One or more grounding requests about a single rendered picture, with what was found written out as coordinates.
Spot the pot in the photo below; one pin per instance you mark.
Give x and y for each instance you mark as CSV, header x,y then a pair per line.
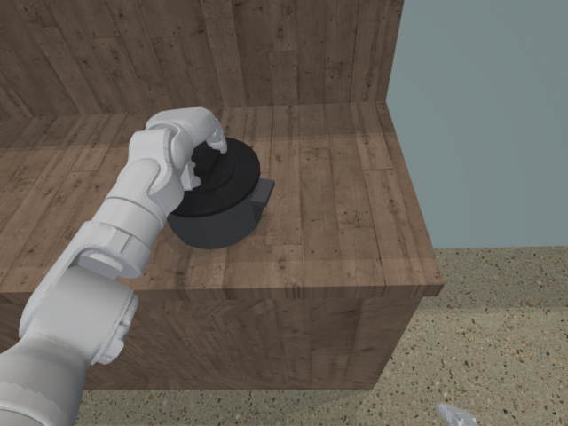
x,y
226,228

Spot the knob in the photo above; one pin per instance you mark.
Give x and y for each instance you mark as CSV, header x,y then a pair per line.
x,y
206,160

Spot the robot right hand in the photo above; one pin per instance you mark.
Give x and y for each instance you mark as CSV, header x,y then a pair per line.
x,y
456,416

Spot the left robot upper arm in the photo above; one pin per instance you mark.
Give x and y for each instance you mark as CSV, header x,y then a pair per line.
x,y
84,320

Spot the robot left forearm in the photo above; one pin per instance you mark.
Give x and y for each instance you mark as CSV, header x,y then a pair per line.
x,y
117,241

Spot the table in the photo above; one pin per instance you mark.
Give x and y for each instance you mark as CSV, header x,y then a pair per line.
x,y
319,294

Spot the robot left hand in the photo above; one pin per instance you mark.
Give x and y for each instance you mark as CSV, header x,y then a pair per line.
x,y
202,125

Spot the lid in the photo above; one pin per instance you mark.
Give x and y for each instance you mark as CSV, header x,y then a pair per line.
x,y
233,180

